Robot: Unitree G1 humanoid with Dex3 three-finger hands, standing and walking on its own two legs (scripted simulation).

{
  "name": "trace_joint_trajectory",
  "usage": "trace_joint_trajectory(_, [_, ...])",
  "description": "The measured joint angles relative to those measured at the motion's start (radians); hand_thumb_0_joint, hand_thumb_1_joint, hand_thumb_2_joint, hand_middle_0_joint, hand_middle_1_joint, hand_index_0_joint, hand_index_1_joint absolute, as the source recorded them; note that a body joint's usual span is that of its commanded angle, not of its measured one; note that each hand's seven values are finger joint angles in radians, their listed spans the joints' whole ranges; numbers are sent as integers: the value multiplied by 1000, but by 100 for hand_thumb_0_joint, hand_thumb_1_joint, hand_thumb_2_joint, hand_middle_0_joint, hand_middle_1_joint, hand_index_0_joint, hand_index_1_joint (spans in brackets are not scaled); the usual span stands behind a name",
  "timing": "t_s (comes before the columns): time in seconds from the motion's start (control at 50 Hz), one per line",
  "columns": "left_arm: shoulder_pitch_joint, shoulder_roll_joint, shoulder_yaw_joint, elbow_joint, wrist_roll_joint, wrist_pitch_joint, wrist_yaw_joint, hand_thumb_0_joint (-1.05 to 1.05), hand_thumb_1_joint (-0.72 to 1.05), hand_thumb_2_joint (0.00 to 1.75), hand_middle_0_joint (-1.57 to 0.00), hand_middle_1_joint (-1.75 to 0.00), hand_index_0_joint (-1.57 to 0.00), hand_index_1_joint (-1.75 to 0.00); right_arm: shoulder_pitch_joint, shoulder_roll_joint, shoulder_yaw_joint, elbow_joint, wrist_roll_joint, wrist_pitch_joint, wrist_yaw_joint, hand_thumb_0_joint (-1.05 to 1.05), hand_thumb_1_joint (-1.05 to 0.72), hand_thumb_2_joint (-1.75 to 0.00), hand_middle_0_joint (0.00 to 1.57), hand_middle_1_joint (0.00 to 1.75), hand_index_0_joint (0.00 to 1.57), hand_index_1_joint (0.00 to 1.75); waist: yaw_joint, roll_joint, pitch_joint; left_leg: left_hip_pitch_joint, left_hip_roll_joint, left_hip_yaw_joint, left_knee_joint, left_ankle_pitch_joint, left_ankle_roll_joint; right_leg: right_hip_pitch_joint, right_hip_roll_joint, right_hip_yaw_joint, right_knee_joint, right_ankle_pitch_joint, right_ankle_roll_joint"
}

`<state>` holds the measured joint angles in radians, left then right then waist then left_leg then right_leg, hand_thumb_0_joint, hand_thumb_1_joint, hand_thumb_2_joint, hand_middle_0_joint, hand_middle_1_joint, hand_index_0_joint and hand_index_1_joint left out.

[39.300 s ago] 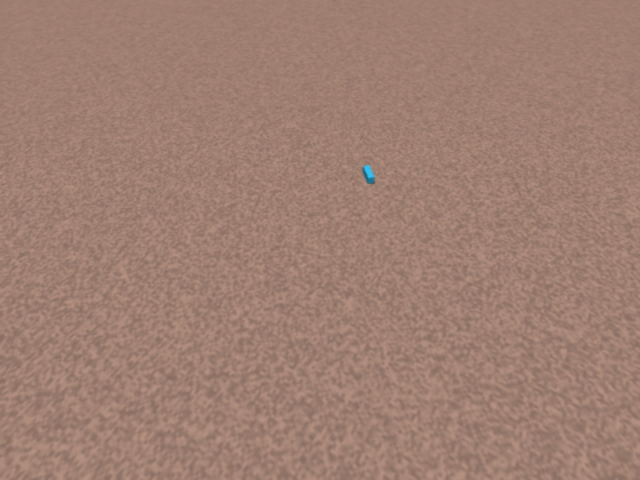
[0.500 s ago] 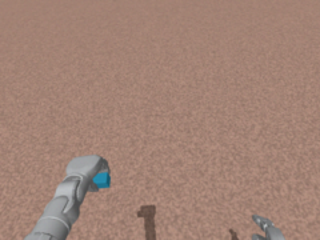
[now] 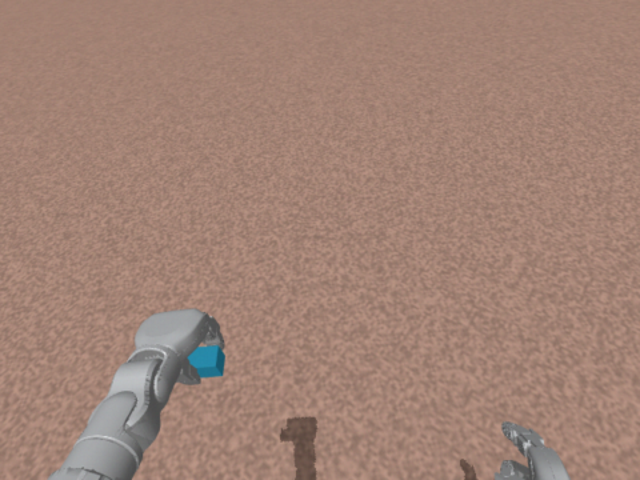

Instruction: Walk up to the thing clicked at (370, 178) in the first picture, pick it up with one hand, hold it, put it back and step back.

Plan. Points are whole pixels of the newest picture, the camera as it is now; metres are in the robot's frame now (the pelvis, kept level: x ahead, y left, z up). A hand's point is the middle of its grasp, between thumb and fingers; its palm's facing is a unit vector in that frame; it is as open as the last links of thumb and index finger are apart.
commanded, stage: hold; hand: left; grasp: from above
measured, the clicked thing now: (188, 363) +0.31 +0.23 -0.07
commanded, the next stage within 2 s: crouch in 0.56 s
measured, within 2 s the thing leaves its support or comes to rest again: neither
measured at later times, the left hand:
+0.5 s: hand (184, 360) +0.30 +0.22 -0.03, palm faces -0.45 -0.07 -0.89, open 6.3 cm
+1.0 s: hand (196, 374) +0.30 +0.22 -0.09, palm faces -0.47 -0.04 -0.88, open 6.2 cm
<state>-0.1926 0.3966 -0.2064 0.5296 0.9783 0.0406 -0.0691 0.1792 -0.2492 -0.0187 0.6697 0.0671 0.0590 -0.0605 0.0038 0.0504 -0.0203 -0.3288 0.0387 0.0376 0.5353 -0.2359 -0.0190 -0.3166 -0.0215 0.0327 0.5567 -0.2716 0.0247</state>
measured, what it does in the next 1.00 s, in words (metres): stands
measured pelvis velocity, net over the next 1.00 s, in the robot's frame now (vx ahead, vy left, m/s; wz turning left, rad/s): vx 0.00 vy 0.00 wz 0.02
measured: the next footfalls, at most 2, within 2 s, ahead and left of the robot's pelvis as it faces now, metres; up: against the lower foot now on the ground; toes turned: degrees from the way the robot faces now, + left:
none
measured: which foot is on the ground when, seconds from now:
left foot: down 0.00-1.00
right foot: down 0.00-1.00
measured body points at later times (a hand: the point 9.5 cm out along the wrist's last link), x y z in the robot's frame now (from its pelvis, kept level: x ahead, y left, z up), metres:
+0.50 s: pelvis +0.01 +0.00 +0.00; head +0.02 -0.02 +0.45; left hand +0.31 +0.22 +0.02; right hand +0.16 -0.25 -0.11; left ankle +0.03 +0.13 -0.73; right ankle +0.01 -0.13 -0.73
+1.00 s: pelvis +0.00 +0.00 -0.01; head +0.05 +0.00 +0.43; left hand +0.32 +0.22 -0.04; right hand +0.15 -0.26 -0.13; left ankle +0.03 +0.13 -0.73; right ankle +0.01 -0.13 -0.73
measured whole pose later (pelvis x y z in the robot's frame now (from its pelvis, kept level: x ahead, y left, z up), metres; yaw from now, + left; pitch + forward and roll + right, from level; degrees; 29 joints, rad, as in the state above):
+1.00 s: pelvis +0.00 +0.00 -0.01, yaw +1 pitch +7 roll +0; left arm -0.29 0.38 -0.18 0.77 1.08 -0.06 0.10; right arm 0.16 -0.24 -0.03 0.67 0.04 0.09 -0.04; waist -0.02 0.01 -0.03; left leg -0.50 0.04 0.02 0.66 -0.29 -0.02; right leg -0.48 -0.02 0.02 0.67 -0.32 0.02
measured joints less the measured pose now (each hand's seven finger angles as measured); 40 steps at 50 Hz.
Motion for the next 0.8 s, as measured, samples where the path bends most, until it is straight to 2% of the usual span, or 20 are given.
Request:
trace_joint_trajectory(0.18, [-6, 1, 4, 5, 9, 3, -2, 0, 56, 2, -96, -27, -102, -18, -8, 4, 2, 1, 2, 1, 1, 1, -91, -90, 20, 30, 20, 30, 4, -2, 3, 17, -1, 2, -19, 6, 0, 16, -1, 1, -18, 6, 0])
trace_joint_trajectory(0.28, [-14, 2, -3, 13, 0, 2, -8, 0, 56, 2, -96, -26, -102, -18, -7, 4, 3, 2, 3, 2, -1, 1, -91, -90, 20, 30, 20, 30, 5, -3, 4, 23, -2, 0, -28, 8, 1, 24, -2, 0, -30, 9, 1])
trace_joint_trajectory(0.62, [-26, 0, -1, 33, 9, -6, 21, 0, 56, 2, -97, -25, -102, -17, -2, 4, -6, 13, 3, 14, 1, 1, -91, -90, 20, 30, 20, 30, 7, -2, 8, 39, -1, 1, -48, 8, -1, 40, 0, -1, -50, 10, 0])
trace_joint_trajectory(0.8, [-22, -7, -3, 53, 5, -15, 14, 0, 58, 1, -98, -21, -103, -14, 2, 3, -7, 2, 7, 26, 0, 1, -90, -90, 20, 30, 20, 30, -3, -5, -1, 43, -1, 1, -54, 7, 0, 44, 0, -1, -56, 8, -1])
